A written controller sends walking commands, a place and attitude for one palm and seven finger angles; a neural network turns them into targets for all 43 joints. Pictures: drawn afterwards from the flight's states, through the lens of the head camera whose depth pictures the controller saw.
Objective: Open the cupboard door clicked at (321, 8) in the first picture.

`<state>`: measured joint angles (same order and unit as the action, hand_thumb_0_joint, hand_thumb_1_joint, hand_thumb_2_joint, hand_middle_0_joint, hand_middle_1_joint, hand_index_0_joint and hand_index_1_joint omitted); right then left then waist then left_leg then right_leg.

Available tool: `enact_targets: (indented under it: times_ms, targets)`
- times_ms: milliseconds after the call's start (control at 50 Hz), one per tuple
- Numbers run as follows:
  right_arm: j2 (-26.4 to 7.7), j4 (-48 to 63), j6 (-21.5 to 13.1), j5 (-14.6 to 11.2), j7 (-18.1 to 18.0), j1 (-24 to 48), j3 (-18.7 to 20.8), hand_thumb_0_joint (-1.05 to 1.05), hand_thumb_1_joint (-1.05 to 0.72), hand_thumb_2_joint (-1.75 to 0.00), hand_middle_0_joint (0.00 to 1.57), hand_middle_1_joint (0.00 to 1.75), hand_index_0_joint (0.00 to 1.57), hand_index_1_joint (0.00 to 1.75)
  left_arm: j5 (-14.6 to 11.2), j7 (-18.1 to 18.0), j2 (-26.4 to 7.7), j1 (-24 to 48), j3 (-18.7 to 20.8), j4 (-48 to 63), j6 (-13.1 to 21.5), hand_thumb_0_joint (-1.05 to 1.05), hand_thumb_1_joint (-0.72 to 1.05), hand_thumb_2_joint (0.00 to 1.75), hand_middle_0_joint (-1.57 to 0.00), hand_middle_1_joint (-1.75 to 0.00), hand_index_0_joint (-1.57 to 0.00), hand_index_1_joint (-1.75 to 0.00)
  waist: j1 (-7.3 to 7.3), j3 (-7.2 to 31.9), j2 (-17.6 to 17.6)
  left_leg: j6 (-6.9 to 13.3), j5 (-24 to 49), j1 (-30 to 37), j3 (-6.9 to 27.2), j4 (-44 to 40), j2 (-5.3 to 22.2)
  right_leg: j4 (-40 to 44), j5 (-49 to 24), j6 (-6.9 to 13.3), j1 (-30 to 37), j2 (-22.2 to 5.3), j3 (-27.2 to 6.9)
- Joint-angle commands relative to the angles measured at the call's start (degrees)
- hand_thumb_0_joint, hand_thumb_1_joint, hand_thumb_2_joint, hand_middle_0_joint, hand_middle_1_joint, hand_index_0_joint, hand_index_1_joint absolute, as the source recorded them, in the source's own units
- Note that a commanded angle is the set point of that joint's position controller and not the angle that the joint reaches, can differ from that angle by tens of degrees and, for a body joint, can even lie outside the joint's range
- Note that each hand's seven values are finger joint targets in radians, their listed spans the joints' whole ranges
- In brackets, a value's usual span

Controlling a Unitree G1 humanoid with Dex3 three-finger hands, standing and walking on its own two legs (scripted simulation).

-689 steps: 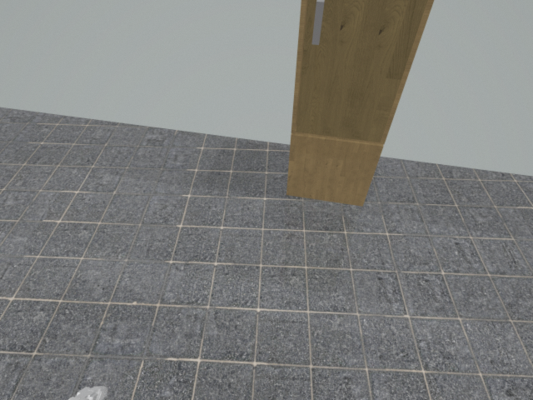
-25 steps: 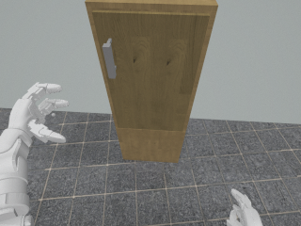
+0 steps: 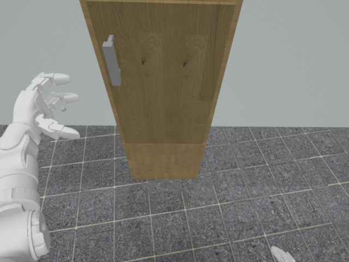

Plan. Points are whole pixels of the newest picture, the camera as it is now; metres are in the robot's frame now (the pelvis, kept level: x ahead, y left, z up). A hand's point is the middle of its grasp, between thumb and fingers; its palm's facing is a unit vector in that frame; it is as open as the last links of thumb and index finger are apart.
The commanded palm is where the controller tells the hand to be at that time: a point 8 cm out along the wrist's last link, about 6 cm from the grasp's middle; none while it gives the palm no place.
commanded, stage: move the hooked fingers beside the handle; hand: left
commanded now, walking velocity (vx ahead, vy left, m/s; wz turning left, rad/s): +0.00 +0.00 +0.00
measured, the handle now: (113, 60) +0.60 +0.19 +0.12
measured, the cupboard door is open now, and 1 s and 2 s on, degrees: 0 0 0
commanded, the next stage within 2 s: slide the fingers in behind the handle in 1.70 s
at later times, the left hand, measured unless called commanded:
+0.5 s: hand (82, 86) +0.48 +0.24 +0.13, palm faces +0.01 -1.00 -0.01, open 14.0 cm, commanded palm +0.47 +0.29 +0.12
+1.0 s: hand (87, 68) +0.55 +0.25 +0.13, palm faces +0.00 -1.00 -0.01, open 14.0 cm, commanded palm +0.53 +0.29 +0.12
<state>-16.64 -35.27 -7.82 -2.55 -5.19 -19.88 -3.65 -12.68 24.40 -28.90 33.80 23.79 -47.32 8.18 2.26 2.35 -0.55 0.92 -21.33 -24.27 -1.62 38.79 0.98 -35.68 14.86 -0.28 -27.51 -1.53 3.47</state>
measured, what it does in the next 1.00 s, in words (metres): stands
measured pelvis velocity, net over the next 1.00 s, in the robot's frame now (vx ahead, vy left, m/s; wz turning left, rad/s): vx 0.01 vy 0.00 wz -0.04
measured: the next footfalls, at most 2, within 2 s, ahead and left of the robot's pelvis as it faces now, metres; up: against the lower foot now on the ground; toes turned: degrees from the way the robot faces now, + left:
none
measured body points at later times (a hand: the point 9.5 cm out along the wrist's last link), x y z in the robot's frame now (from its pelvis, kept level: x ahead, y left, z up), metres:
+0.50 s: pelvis +0.00 +0.00 -0.01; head +0.08 +0.01 +0.44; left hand +0.47 +0.29 +0.13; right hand +0.03 -0.27 -0.11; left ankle -0.02 +0.11 -0.72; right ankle +0.03 -0.13 -0.72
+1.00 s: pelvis +0.01 +0.00 -0.01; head +0.14 +0.02 +0.42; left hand +0.54 +0.30 +0.13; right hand -0.05 -0.27 -0.11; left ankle -0.02 +0.11 -0.72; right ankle +0.03 -0.13 -0.72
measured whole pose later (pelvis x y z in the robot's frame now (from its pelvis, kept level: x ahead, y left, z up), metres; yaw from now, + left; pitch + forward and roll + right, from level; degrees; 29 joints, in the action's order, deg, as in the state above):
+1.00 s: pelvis +0.01 +0.00 -0.01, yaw -2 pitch +19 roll -3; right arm -17.6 -35.1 3.7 0.1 -2.5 -28.2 -3.1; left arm -2.9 23.7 -46.2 62.9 28.5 -75.7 13.5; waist 12.2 3.5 -0.8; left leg 1.1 -23.8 -40.5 -2.0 44.9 3.1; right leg -38.0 14.7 -0.5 -42.6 0.5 3.0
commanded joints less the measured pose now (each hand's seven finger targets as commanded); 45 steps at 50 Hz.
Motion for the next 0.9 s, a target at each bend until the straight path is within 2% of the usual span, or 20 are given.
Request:
enact_targets:
  times_ms: [0,40,100,160,200,240,280,300,320,360,420,460,500,600,620,660,720,780,840,880]
  targets:
    - [-9.19,6.24,-1.71,0.17,-0.17,-1.94,3.75,0.00,-0.90,-0.90,0.20,0.30,0.20,0.30,-0.84,-0.02,-17.84,26.06,3.47,8.97,5.15,0.00,-0.50,0.30,-0.30,-1.20,-0.30,-1.20,0.52,18.30,-3.31,-0.28,19.06,4.44,2.99,-5.31,-0.72,1.14,-14.75,2.27,10.14,2.25,-1.26]
    - [-9.04,6.41,-1.15,0.16,0.12,-2.32,3.86,0.00,-0.90,-0.90,0.20,0.30,0.20,0.30,-0.39,-0.01,-17.61,26.45,3.05,7.90,5.52,0.00,-0.50,0.30,-0.30,-1.20,-0.30,-1.20,0.51,19.53,-5.03,-0.40,19.60,4.89,2.78,-4.96,-0.63,0.86,-15.17,2.20,9.53,2.19,-1.38]
    - [-9.57,5.46,-0.10,0.28,0.13,-3.61,3.86,0.00,-0.90,-0.90,0.20,0.30,0.20,0.30,0.11,-0.31,-18.80,30.53,3.29,2.84,5.98,0.00,-0.50,0.30,-0.30,-1.20,-0.30,-1.20,1.87,17.02,-1.96,-0.15,18.40,2.55,3.03,-4.55,-0.47,0.73,-14.39,2.09,7.98,2.40,-1.17]
    - [-9.38,5.32,0.52,0.47,0.44,-4.45,4.17,0.00,-0.90,-0.90,0.20,0.30,0.20,0.30,1.11,-0.50,-18.24,33.60,2.16,2.78,7.16,0.00,-0.50,0.30,-0.30,-1.20,-0.30,-1.20,2.05,20.07,-5.54,-0.39,19.37,4.29,3.05,-3.91,-0.48,0.34,-14.64,2.04,6.97,2.28,-1.42]
    - [-9.73,4.83,1.26,0.62,0.48,-5.42,4.18,0.00,-0.90,-0.90,0.20,0.30,0.20,0.30,1.12,-0.74,-20.37,34.70,3.60,0.81,7.88,0.00,-0.50,0.30,-0.30,-1.20,-0.30,-1.20,2.24,20.60,-2.91,-0.18,20.22,2.83,3.01,-3.35,-0.41,-0.15,-15.93,2.00,8.12,2.47,-1.42]
    - [-9.47,4.72,1.84,0.66,0.69,-5.88,4.31,0.00,-0.90,-0.90,0.20,0.30,0.20,0.30,1.83,-0.74,-19.73,36.10,2.75,0.70,8.54,0.00,-0.50,0.30,-0.30,-1.20,-0.30,-1.20,2.33,22.61,-5.08,-0.29,22.50,4.06,3.02,-2.94,-0.34,-0.57,-17.36,1.86,7.79,2.40,-1.60]
    - [-9.50,3.98,2.46,0.79,0.75,-6.49,4.25,0.00,-0.90,-0.90,0.20,0.30,0.20,0.30,2.31,-0.90,-18.78,38.33,1.56,-2.26,8.48,0.00,-0.50,0.30,-0.30,-1.20,-0.30,-1.20,3.51,20.23,-5.20,-0.29,20.83,3.03,3.03,-2.82,-0.25,-0.26,-15.87,1.73,5.51,2.41,-1.32]
    - [-9.78,3.65,2.78,0.84,0.64,-7.03,4.30,0.00,-0.90,-0.90,0.20,0.30,0.20,0.30,2.24,-1.03,-20.48,39.16,2.83,-4.09,8.62,0.00,-0.50,0.30,-0.30,-1.20,-0.30,-1.20,3.68,19.72,-2.74,0.00,20.27,1.50,3.06,-2.57,-0.31,-0.38,-16.09,1.71,6.38,2.55,-1.45]
    - [-9.92,3.68,3.12,0.88,0.64,-7.24,4.40,0.00,-0.90,-0.90,0.20,0.30,0.20,0.30,2.66,-1.15,-22.58,40.15,4.07,-3.73,8.90,0.00,-0.50,0.30,-0.30,-1.20,-0.30,-1.20,3.53,21.44,-4.00,0.04,19.98,1.27,2.89,-2.47,-0.34,-0.51,-16.49,1.57,6.99,2.44,-1.88]
    - [-9.59,3.51,3.58,1.03,0.85,-7.71,4.28,0.00,-0.90,-0.90,0.20,0.30,0.20,0.30,3.72,-1.36,-20.61,42.40,1.68,-4.22,9.41,0.00,-0.50,0.30,-0.30,-1.20,-0.30,-1.20,4.24,21.87,-6.04,-0.08,20.12,2.17,3.19,-2.35,-0.37,-0.66,-15.83,1.66,5.43,2.46,-1.68]
    - [-10.13,2.87,4.37,1.18,0.82,-8.95,4.35,0.00,-0.90,-0.90,0.20,0.30,0.20,0.30,4.06,-1.82,-23.67,43.97,3.63,-7.77,9.83,0.00,-0.50,0.30,-0.30,-1.20,-0.30,-1.20,4.91,21.66,-4.13,0.16,18.64,0.17,3.20,-1.83,-0.21,-0.65,-15.23,1.45,5.17,2.60,-1.88]
    - [-10.02,2.62,4.82,1.25,0.85,-9.43,4.25,0.00,-0.90,-0.90,0.20,0.30,0.20,0.30,4.83,-1.90,-22.67,46.43,2.13,-9.11,9.91,0.00,-0.50,0.30,-0.30,-1.20,-0.30,-1.20,5.79,21.40,-5.66,0.25,17.60,-0.41,3.08,-1.64,-0.28,-0.65,-14.68,1.39,4.16,2.51,-2.01]
    - [-10.60,2.39,5.36,1.46,0.83,-10.58,4.20,0.00,-0.90,-0.90,0.20,0.30,0.20,0.30,5.14,-2.21,-25.82,46.68,4.25,-11.51,9.91,0.00,-0.50,0.30,-0.30,-1.20,-0.30,-1.20,5.98,22.16,-3.92,0.51,17.56,-1.65,3.15,-1.15,-0.24,-0.98,-15.08,1.40,4.80,2.68,-2.15]
    - [-11.05,2.36,6.60,1.82,0.93,-12.70,3.95,0.00,-0.90,-0.90,0.20,0.30,0.20,0.30,7.00,-2.23,-30.98,50.24,5.85,-14.50,10.06,0.00,-0.50,0.30,-0.30,-1.20,-0.30,-1.20,7.08,24.06,-3.94,0.86,17.62,-4.54,3.10,-0.11,-0.24,-1.58,-16.63,1.12,5.82,2.72,-2.80]
    - [-10.93,2.37,6.80,1.83,1.07,-12.93,3.96,0.00,-0.90,-0.90,0.20,0.30,0.20,0.30,7.27,-1.93,-30.11,52.36,4.59,-13.51,10.20,0.00,-0.50,0.30,-0.30,-1.20,-0.30,-1.20,7.62,25.58,-6.84,0.73,18.05,-3.59,2.85,0.11,-0.21,-1.61,-16.84,0.97,5.10,2.66,-3.03]
    - [-10.95,2.10,7.34,2.08,1.23,-14.02,4.22,0.00,-0.90,-0.90,0.20,0.30,0.20,0.30,7.79,-1.62,-31.14,52.33,5.26,-13.70,10.47,0.00,-0.50,0.30,-0.30,-1.20,-0.30,-1.20,7.49,27.27,-8.47,0.57,20.34,-1.82,3.12,0.69,0.03,-1.83,-17.48,1.13,4.20,2.90,-2.76]
    - [-11.29,2.01,8.23,2.10,1.37,-14.93,4.18,0.00,-0.90,-0.90,0.20,0.30,0.20,0.30,7.11,-0.92,-30.41,53.20,4.65,-15.92,9.64,0.00,-0.50,0.30,-0.30,-1.20,-0.30,-1.20,8.90,25.97,-6.29,0.80,20.82,-2.82,3.00,1.04,0.36,-1.49,-18.49,0.83,3.27,3.15,-2.61]
    - [-11.73,1.97,9.08,2.32,1.47,-16.33,4.05,0.00,-0.90,-0.90,0.20,0.30,0.20,0.30,8.44,-1.06,-34.20,53.81,6.41,-17.87,8.33,0.00,-0.50,0.30,-0.30,-1.20,-0.30,-1.20,8.77,25.23,-7.15,0.90,19.73,-4.94,3.05,1.11,0.35,-1.37,-17.72,0.92,3.06,3.11,-2.69]
    - [-11.67,2.07,9.88,2.59,1.56,-17.38,4.04,0.00,-0.90,-0.90,0.20,0.30,0.20,0.30,9.64,-1.52,-36.40,55.96,6.82,-16.99,8.53,0.00,-0.50,0.30,-0.30,-1.20,-0.30,-1.20,9.37,27.11,-9.13,0.85,21.73,-3.92,3.27,1.84,0.50,-1.72,-18.66,0.94,2.54,3.26,-2.62]
    - [-11.44,2.43,10.11,2.84,1.99,-17.80,4.29,0.00,-0.90,-0.90,0.20,0.30,0.20,0.30,9.23,-1.24,-33.71,53.41,5.96,-16.03,9.01,0.00,-0.50,0.30,-0.30,-1.20,-0.30,-1.20,8.92,28.56,-10.37,0.50,24.22,-1.41,3.28,1.96,0.78,-1.84,-19.21,1.14,1.59,3.52,-2.08]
